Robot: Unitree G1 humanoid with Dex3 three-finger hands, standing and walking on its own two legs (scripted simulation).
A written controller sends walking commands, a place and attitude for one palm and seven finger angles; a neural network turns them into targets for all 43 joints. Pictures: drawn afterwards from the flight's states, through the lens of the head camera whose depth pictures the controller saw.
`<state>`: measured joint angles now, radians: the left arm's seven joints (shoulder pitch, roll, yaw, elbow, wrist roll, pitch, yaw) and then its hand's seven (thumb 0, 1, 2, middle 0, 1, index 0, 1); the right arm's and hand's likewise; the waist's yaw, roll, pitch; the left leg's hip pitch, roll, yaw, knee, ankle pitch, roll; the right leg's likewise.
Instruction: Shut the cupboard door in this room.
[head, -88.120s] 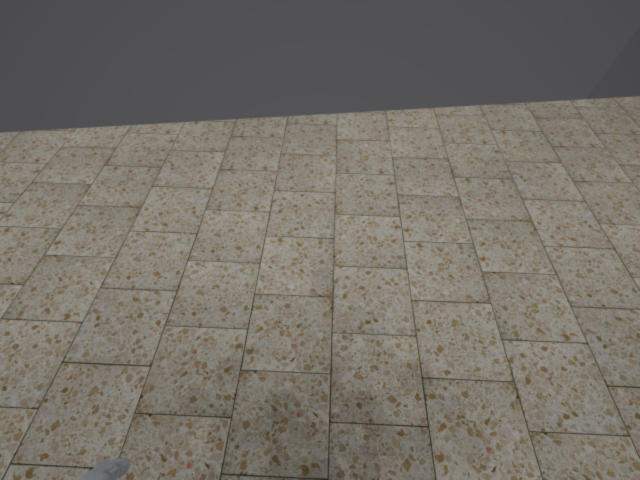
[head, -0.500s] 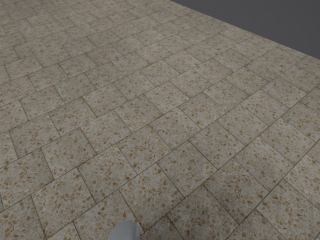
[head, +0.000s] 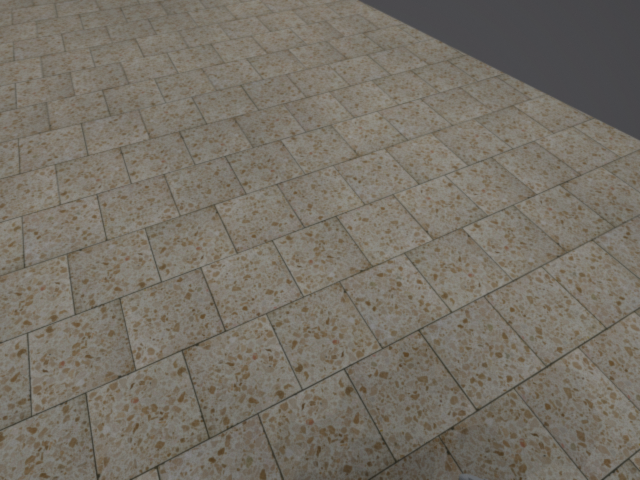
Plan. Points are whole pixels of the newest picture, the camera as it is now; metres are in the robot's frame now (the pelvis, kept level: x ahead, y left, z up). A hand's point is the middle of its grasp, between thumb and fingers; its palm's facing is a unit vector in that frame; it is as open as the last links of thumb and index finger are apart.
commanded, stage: turn to face it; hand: left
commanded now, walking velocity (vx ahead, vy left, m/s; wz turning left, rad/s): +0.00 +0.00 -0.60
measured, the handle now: out of the picture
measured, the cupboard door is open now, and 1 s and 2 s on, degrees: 17 17 17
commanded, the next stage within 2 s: none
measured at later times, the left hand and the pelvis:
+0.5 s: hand (205, 434) +0.20 +0.19 -0.16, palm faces -0.26 -0.94 -0.23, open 7.4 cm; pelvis +0.04 +0.01 +0.00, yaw -18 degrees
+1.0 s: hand (268, 402) +0.25 +0.11 -0.17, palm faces -0.54 -0.82 -0.20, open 7.4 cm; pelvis +0.07 +0.00 -0.01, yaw -35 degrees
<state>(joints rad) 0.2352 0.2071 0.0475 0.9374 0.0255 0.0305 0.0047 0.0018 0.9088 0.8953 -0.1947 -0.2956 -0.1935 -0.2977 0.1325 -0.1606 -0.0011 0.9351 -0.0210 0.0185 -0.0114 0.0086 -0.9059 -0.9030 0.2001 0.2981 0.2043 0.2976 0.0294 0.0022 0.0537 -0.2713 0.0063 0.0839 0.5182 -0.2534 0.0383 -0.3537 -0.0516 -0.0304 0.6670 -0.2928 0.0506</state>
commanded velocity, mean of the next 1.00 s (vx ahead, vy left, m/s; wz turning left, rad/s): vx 0.00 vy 0.00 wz -0.60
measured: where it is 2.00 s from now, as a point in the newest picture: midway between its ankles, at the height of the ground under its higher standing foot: outside the picture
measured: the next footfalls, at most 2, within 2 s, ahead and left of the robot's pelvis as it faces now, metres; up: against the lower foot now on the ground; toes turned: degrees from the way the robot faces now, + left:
right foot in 0.02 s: +0.06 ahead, -0.14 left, +0.00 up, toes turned -3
left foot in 0.30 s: +0.09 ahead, +0.11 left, +0.00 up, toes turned -9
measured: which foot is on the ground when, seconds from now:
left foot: down 0.00-0.04, up 0.06-0.28, down 0.30-0.64, up 0.66-0.98, down 1.00-1.00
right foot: up 0.00-0.00, down 0.02-0.30, up 0.32-0.62, down 0.64-1.00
